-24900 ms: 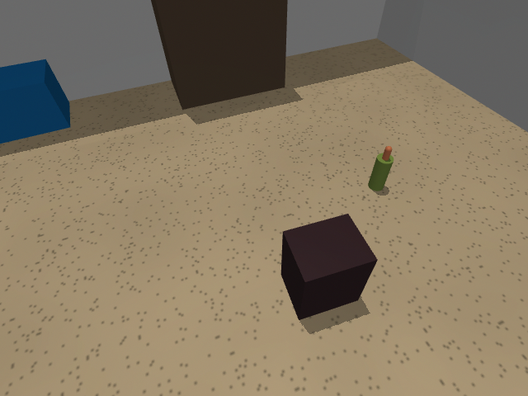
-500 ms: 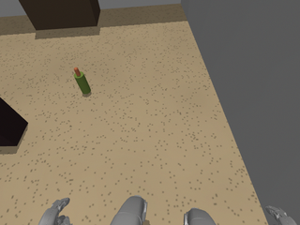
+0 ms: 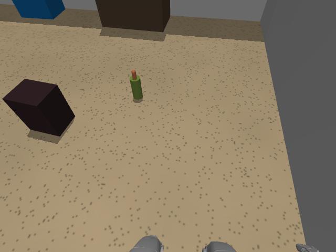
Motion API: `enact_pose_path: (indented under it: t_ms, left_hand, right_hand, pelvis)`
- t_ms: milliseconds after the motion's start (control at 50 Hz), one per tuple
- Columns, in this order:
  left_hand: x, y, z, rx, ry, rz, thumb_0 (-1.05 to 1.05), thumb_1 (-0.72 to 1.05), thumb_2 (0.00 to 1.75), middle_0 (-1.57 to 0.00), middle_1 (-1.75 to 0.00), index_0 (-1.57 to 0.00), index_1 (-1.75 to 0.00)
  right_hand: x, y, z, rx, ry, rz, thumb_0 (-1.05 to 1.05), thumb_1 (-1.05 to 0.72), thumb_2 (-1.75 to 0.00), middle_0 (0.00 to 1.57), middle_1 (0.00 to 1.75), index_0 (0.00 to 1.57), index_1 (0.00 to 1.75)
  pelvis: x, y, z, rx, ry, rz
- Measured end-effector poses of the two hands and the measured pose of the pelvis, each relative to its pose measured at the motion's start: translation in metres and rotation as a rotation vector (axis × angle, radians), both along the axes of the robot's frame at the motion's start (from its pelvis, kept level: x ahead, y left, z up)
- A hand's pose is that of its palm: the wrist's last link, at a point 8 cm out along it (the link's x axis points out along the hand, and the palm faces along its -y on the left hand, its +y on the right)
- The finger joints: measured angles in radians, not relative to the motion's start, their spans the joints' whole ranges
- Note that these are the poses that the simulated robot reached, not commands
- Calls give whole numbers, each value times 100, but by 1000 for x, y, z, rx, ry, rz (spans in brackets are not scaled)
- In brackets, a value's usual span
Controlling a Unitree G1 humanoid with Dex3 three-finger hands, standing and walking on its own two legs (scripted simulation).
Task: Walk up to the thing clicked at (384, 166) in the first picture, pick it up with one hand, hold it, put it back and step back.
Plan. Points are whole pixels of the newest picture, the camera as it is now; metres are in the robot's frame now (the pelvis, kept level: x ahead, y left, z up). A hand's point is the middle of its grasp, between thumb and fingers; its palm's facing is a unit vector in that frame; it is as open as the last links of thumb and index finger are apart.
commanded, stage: walk up
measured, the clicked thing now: (135, 84) +1.37 +0.33 -0.60
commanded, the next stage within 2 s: stand in 0.88 s
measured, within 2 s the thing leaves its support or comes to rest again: neither
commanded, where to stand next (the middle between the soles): +0.09 -0.01 m, yaw +4 degrees
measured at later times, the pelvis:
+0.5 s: pelvis +0.01 +0.00 +0.02, yaw +7 degrees
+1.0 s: pelvis +0.01 +0.00 +0.04, yaw +7 degrees
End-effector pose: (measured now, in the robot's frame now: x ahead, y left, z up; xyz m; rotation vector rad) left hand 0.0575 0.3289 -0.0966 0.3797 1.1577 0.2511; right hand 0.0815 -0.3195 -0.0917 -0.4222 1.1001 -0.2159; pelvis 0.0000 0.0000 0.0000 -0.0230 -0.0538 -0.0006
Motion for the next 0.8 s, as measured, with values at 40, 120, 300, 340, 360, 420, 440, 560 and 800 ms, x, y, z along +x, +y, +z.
enact_pose_path:
  t_ms: [40, 120, 300, 340, 360, 420, 440, 560, 800]
  left_hand:
    - [-11, -8, 0, -14, 2, 12, 1, 90, 90, -20, -30, -20, -30]
    - [-27, -16, 6, -38, 1, 49, 1, 90, 90, -21, -30, -20, -30]
    - [-43, 4, -2, -57, 56, 120, 1, 90, 90, -21, -30, -21, -30]
    - [-41, 6, -2, -52, 56, 130, 1, 90, 90, -21, -30, -20, -30]
    - [-39, 6, -2, -49, 52, 131, 1, 90, 90, -21, -30, -20, -30]
    - [-34, 3, 0, -42, 37, 135, 1, 90, 90, -20, -30, -20, -30]
    - [-33, 1, 2, -44, 34, 132, 1, 90, 90, -20, -30, -20, -30]
    - [-16, -11, 11, -63, 5, 116, 1, 90, 90, -20, -30, -20, -30]
    - [10, -21, 19, -99, -37, 121, 1, 90, 90, -21, -30, -20, -30]
  right_hand:
    - [10, 2, -2, 12, -1, 14, 1, -90, -90, 20, 30, 21, 30]
    - [26, 7, 4, 25, 0, 64, 1, -90, -90, 20, 30, 21, 30]
    - [35, 25, 10, 9, 1, 95, 0, -90, -90, 20, 30, 21, 30]
    - [35, 28, 11, 13, 6, 95, 0, -90, -90, 20, 30, 21, 30]
    - [36, 28, 10, 17, 7, 95, 0, -90, -90, 20, 30, 21, 30]
    - [41, 29, 7, 32, 15, 91, 0, -90, -90, 20, 30, 21, 30]
    - [43, 30, 6, 39, 18, 88, 1, -90, -90, 20, 30, 21, 30]
    - [53, 34, 7, 72, 29, 101, 1, -90, -90, 20, 30, 21, 30]
    - [56, 32, 20, 66, 60, 96, 0, -90, -90, 20, 30, 21, 30]
  pelvis:
    - [-1, -3, 1, 11, -2, 16]
    - [-3, 0, 10, 34, 0, 54]
    - [4, 15, 12, 45, 15, 95]
    - [6, 13, 13, 40, 16, 99]
    - [7, 12, 13, 37, 17, 101]
    - [8, 8, 14, 16, 6, 107]
    - [9, 7, 16, 11, 5, 109]
    - [11, 3, 24, 18, 7, 122]
    - [14, 0, 38, 17, 5, 134]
